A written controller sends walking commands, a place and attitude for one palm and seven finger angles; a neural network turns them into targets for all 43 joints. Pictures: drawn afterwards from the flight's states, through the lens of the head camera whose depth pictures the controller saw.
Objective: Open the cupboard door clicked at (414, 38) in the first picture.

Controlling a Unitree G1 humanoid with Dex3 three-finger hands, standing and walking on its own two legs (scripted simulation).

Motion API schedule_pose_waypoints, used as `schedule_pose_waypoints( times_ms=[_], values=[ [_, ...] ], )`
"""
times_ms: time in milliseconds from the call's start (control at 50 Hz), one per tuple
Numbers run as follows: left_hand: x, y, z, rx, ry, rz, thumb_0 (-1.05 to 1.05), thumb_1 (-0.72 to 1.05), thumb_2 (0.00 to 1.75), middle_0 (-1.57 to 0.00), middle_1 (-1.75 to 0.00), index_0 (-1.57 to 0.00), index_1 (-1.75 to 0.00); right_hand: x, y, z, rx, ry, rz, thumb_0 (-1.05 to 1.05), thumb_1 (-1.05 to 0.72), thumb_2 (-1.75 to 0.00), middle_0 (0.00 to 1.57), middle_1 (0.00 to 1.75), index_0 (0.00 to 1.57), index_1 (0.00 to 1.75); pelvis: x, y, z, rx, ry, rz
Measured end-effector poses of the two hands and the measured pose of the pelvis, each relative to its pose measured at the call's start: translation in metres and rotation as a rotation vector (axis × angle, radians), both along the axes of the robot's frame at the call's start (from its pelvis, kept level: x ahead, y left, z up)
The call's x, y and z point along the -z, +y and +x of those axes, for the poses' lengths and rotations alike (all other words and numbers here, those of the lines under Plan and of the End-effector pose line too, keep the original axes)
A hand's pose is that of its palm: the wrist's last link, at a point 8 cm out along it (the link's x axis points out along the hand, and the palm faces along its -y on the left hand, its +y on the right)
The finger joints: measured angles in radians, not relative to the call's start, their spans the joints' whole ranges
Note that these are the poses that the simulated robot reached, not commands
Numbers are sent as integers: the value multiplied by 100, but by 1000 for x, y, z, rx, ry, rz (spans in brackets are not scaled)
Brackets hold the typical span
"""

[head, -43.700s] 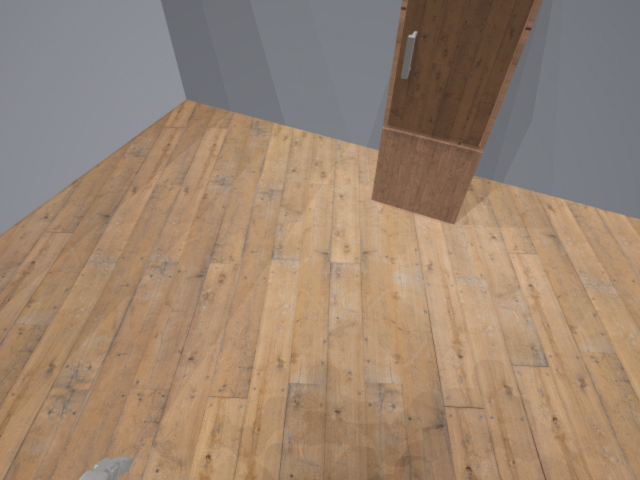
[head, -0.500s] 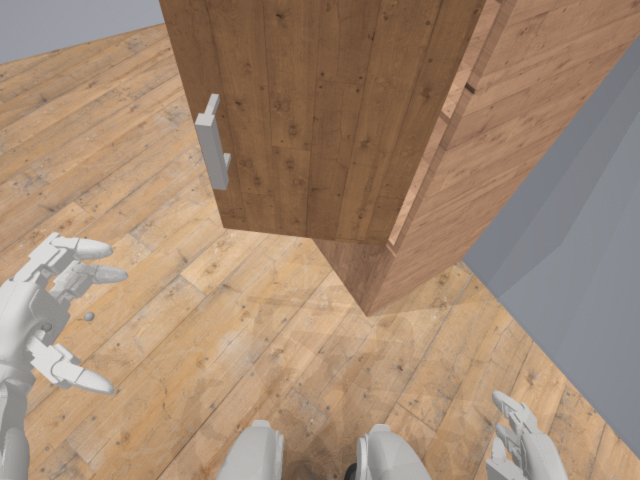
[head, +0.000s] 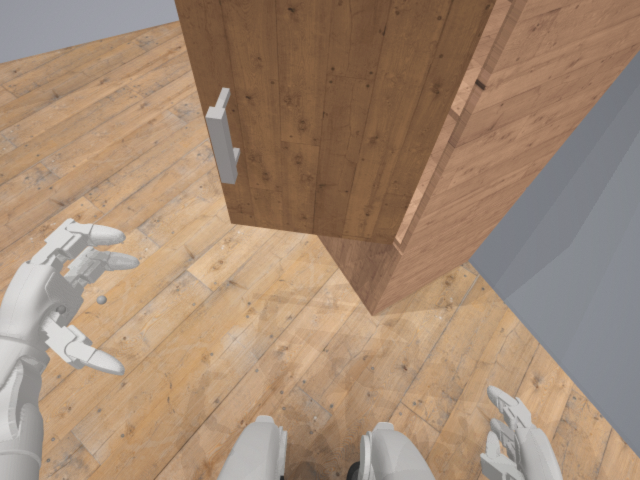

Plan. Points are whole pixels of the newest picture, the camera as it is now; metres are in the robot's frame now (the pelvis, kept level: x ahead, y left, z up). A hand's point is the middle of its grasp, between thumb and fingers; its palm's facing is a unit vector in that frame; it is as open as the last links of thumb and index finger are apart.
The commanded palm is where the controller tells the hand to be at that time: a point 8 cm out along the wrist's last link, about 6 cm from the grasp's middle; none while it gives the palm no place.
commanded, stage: move the hooked fingers beside the handle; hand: left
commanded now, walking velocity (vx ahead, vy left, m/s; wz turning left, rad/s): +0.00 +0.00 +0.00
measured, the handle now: (226, 138) +0.56 +0.18 +0.04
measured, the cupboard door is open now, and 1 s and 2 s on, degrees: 52 52 52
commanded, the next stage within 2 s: none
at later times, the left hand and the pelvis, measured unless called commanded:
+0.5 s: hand (135, 243) +0.37 +0.25 +0.04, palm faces -0.08 -1.00 -0.03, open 14.0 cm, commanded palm +0.36 +0.30 +0.05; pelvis +0.00 +0.00 +0.00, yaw -1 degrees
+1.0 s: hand (159, 197) +0.44 +0.24 +0.04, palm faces -0.05 -1.00 -0.03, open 14.0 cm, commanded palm +0.43 +0.29 +0.04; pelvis -0.01 +0.00 -0.01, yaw -2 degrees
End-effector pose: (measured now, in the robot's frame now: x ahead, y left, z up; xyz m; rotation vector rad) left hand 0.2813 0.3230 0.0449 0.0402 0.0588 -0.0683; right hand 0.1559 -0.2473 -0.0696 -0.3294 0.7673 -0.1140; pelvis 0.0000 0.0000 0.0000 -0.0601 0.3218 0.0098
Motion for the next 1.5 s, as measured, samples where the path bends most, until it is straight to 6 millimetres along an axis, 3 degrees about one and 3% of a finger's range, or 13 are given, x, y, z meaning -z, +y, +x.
schedule_pose_waypoints(
  times_ms=[180, 340, 560, 760, 880, 1120, 1500],
  values=[
    [-8, -11, 34, 30, -23, -1, -1, -50, 30, -30, -120, -30, -120, 2, -3, -14, 42, 39, 2, 2, -90, -89, 20, 30, 20, 30, -2, 1, 1, 10, 12, 4],
    [-7, -6, 50, -16, -15, -1, -1, -50, 30, -30, -120, -30, -120, 7, -8, -30, 72, 101, 5, 2, -90, -89, 20, 30, 20, 30, -3, 1, 3, 19, 24, 9],
    [-1, -19, 84, 14, -23, -14, -1, -50, 30, -30, -120, -30, -120, 16, -15, -47, 103, 180, -14, 1, -90, -89, 20, 30, 20, 30, 1, 0, 1, 20, 38, 8],
    [-9, -19, 109, 2, -40, -6, -1, -50, 30, -30, -120, -30, -120, 22, -19, -65, 131, 248, -8, 1, -90, -89, 20, 30, 20, 30, 3, -2, 1, 27, 53, 9],
    [-4, -29, 125, 19, -23, -16, -1, -50, 30, -30, -120, -30, -120, 27, -21, -78, 148, 295, -9, 1, -90, -89, 20, 30, 20, 30, 5, -2, -1, 30, 62, 10],
    [-5, -23, 162, -3, -52, -4, -1, -50, 30, -30, -120, -30, -120, 38, -27, -112, 189, 406, -34, 1, -90, -89, 20, 30, 20, 30, 16, -3, -8, 35, 97, 2],
    [-1, -33, 220, 7, -23, -9, -1, -50, 30, -30, -120, -30, -120, 41, -20, -157, 253, 556, -49, 1, -90, -89, 20, 30, 20, 30, 25, 3, -10, 42, 158, -18]
  ],
)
